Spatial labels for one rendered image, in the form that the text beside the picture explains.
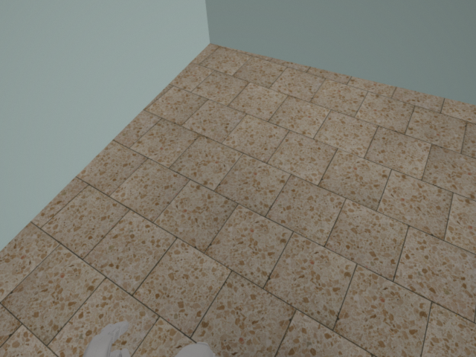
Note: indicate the robot left hand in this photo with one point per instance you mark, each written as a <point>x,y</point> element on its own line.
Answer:
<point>101,345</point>

